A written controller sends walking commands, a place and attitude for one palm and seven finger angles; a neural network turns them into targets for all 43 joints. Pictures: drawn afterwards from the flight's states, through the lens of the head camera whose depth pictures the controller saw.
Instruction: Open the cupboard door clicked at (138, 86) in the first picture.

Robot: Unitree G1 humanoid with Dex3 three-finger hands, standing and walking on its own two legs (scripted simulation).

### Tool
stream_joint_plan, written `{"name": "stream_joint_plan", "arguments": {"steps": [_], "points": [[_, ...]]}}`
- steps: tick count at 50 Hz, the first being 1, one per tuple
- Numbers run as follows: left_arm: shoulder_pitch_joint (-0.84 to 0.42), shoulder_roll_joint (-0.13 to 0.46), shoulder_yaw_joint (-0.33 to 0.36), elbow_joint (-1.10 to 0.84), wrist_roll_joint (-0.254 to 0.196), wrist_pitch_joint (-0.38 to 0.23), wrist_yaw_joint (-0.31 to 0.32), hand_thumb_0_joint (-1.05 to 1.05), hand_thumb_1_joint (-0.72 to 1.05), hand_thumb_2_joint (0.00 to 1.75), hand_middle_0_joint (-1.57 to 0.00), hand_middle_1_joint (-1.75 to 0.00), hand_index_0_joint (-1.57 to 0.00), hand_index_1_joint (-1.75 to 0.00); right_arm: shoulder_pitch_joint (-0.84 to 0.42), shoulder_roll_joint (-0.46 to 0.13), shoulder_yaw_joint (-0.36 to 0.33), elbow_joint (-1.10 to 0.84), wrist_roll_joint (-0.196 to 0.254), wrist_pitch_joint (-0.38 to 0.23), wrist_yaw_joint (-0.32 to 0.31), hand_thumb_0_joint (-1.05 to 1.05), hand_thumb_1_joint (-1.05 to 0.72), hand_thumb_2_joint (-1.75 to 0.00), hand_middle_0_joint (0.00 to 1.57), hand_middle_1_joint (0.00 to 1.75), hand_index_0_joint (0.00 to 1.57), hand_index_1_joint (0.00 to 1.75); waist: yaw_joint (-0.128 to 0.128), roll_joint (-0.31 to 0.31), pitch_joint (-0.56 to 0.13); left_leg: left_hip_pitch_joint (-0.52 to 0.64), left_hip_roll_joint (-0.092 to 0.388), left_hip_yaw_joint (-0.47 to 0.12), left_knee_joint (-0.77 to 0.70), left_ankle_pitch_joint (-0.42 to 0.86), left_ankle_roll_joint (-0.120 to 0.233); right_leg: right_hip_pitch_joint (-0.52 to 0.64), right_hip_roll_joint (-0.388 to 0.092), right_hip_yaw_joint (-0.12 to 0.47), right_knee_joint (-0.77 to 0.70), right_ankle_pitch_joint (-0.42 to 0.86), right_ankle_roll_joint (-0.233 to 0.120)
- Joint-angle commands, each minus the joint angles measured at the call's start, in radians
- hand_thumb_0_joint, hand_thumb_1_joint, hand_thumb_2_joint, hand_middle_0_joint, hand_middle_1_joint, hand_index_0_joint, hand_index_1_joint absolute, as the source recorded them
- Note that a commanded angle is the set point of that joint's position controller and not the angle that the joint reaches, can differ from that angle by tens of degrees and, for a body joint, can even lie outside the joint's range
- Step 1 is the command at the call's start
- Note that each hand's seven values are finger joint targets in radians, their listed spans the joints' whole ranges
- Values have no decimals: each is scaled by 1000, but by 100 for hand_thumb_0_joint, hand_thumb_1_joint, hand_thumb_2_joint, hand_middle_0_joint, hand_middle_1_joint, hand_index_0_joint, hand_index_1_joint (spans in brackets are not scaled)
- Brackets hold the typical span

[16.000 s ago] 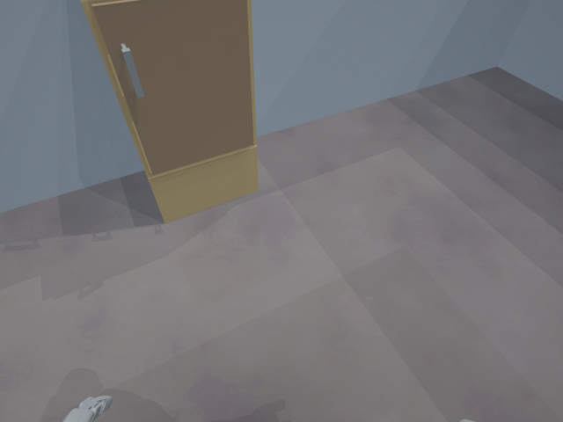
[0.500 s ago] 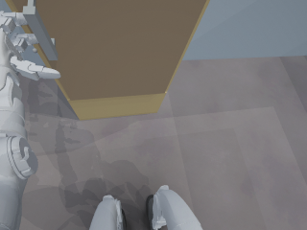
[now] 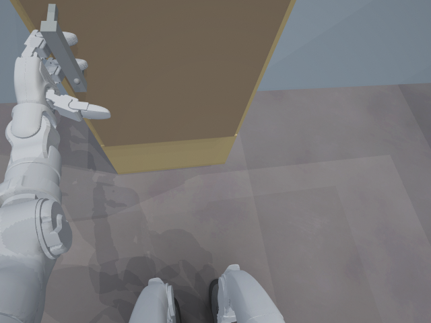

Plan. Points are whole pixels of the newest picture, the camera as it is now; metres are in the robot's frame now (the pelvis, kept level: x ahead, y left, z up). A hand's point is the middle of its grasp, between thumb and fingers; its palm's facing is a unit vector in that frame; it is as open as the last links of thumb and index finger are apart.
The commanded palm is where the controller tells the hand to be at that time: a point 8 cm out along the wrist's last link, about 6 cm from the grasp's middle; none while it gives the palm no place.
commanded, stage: slide the fingers in behind the handle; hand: left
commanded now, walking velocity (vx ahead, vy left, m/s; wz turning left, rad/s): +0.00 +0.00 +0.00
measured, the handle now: (67, 52) +0.59 +0.21 +0.06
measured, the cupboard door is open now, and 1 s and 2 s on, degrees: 0 0 34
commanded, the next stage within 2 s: close the thumb around the handle in 0.34 s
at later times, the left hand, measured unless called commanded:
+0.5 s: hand (80, 81) +0.53 +0.18 +0.04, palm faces +0.05 -1.00 -0.02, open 13.9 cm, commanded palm +0.51 +0.21 +0.05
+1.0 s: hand (78, 80) +0.53 +0.19 +0.05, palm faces +0.05 -1.00 -0.04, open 6.5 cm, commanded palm +0.51 +0.22 +0.05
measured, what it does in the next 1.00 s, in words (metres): stands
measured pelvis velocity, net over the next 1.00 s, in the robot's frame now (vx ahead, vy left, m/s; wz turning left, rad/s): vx -0.01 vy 0.00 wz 0.00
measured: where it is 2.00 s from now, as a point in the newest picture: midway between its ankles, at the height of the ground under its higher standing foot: outside the picture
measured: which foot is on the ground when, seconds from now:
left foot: down 0.00-1.00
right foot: down 0.00-1.00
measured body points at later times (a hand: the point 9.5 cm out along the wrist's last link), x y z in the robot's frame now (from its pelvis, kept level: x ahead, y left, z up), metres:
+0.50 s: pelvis -0.01 +0.00 +0.00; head +0.16 +0.03 +0.41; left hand +0.52 +0.24 +0.05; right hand -0.03 -0.26 -0.11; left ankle -0.01 +0.07 -0.65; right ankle +0.03 -0.11 -0.65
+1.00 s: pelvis -0.01 +0.00 +0.00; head +0.16 +0.02 +0.41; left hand +0.52 +0.24 +0.06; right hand -0.02 -0.26 -0.11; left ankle -0.01 +0.07 -0.65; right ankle +0.03 -0.11 -0.65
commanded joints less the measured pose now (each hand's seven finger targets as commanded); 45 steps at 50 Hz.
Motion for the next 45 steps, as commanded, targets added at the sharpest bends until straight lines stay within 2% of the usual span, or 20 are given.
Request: {"name": "stream_joint_plan", "arguments": {"steps": [1,2,8,10,12,14,16,19,22,23,26,30,33,35,36,37,38,41,43,45], "points": [[-467,257,30,-222,-1,-83,14,0,-50,30,-30,-120,-30,-120,214,-197,-74,-18,-7,-14,-14,0,-90,-90,20,30,20,30,-18,150,-535,403,3,-127,-111,522,-47,229,23,80,-65,318,9],[-462,242,20,-219,1,-87,15,0,-50,30,-30,-120,-30,-120,209,-194,-74,-18,-7,-17,-13,0,-90,-90,20,30,20,30,-17,172,-540,410,1,-125,-108,532,-49,225,22,82,-65,323,9],[-481,268,25,-159,9,-73,8,0,-50,30,-30,-120,-30,-120,203,-199,-67,-20,-4,-23,-19,0,-90,-90,20,30,20,30,-29,141,-499,328,-5,-116,-106,433,-36,229,19,89,-68,273,12],[-495,302,47,-196,7,-81,0,0,-50,30,-30,-120,-30,-120,210,-203,-67,-24,-7,-27,-23,0,-90,-90,20,30,20,30,-19,160,-559,356,-3,-120,-99,473,-37,251,20,91,-54,306,8],[-483,283,38,-241,-1,-92,-8,0,-50,30,-30,-120,-30,-120,211,-201,-72,-23,-8,-27,-20,0,-90,-90,20,30,20,30,-6,212,-624,437,2,-133,-98,558,-52,238,20,84,-48,339,6],[-463,236,9,-234,-8,-91,-15,0,-50,30,-30,-120,-30,-120,209,-199,-75,-16,-7,-26,-16,0,-90,-90,20,30,20,30,-12,200,-605,463,9,-142,-98,583,-59,209,22,74,-54,328,8],[-444,194,-17,-180,-17,-70,-18,0,-50,30,-30,-120,-30,-120,212,-201,-75,-9,-4,-21,-15,0,-90,-90,20,30,20,30,-32,159,-537,431,10,-136,-100,544,-50,185,24,73,-68,309,13],[-473,211,-10,-135,-13,-38,-8,0,-50,30,-30,-120,-30,-120,217,-208,-74,-7,0,-19,-21,0,-90,-90,20,30,20,30,-43,112,-473,355,3,-135,-118,434,-39,189,21,74,-80,247,14],[-525,256,17,-184,-2,-60,13,0,-50,30,-30,-120,-30,-120,216,-208,-71,-7,-7,-28,-24,0,-90,-90,20,30,20,30,-31,185,-516,399,2,-140,-112,456,-46,163,19,77,-71,241,9],[-539,241,3,-195,2,-71,18,0,-44,32,-30,-121,-30,-121,215,-204,-71,-5,-10,-30,-22,0,-90,-90,20,30,20,30,-37,181,-521,410,4,-144,-109,462,-49,156,20,75,-68,240,9],[-528,250,16,-233,9,-110,30,0,-28,40,-32,-122,-32,-122,221,-201,-74,-6,-16,-35,-15,0,-90,-90,20,30,20,30,-20,213,-586,459,5,-152,-97,549,-62,169,21,73,-50,288,5],[-441,243,18,-200,12,-95,24,0,-5,49,-33,-125,-33,-125,224,-203,-77,-10,-14,-25,-10,0,-90,-90,20,30,20,30,-8,187,-591,457,8,-140,-97,601,-60,209,22,73,-50,336,6],[-410,208,-7,-154,6,-51,17,0,12,56,-34,-127,-34,-127,214,-200,-73,-21,-4,-15,-11,0,-90,-90,20,30,20,30,-13,138,-506,384,2,-124,-119,512,-48,229,22,73,-70,311,11],[-425,216,8,-181,-3,-47,20,0,23,61,-35,-128,-35,-128,214,-200,-74,-29,-3,-17,-15,0,-90,-90,20,30,20,30,-14,122,-515,370,-2,-119,-121,493,-39,253,23,80,-75,321,11],[-423,244,30,-192,-6,-52,21,0,28,64,-36,-128,-36,-128,216,-202,-74,-29,-2,-17,-16,0,-90,-90,20,30,20,30,-2,126,-533,367,-3,-117,-120,494,-41,267,22,83,-73,327,11],[-435,233,20,-182,-9,-55,20,0,34,66,-36,-129,-36,-129,211,-198,-72,-27,-1,-21,-17,0,-90,-90,20,30,20,30,-14,108,-519,346,-4,-112,-117,469,-37,269,22,88,-78,320,14],[-462,261,41,-208,-10,-68,23,0,40,68,-36,-130,-36,-130,212,-198,-73,-23,-3,-23,-21,0,-90,-90,20,30,20,30,-16,94,-523,335,-4,-109,-114,462,-35,285,21,93,-77,327,15],[-501,215,-5,-226,-3,-106,20,0,56,76,-38,-131,-38,-131,205,-191,-73,-13,-6,-34,-18,0,-90,-90,20,30,20,30,-25,163,-517,378,-4,-118,-110,467,-43,228,20,90,-70,301,11],[-466,265,41,-206,0,-113,20,0,68,80,-38,-133,-38,-133,209,-199,-74,-8,-10,-35,-17,0,-90,-90,20,30,20,30,-9,154,-535,376,-3,-119,-103,475,-45,235,21,90,-64,298,9],[-452,268,37,-199,3,-111,15,0,79,85,-39,-134,-39,-134,211,-200,-74,-12,-9,-33,-20,0,-90,-90,20,30,20,30,-7,162,-553,389,-4,-119,-103,508,-45,245,20,89,-58,324,7]]}}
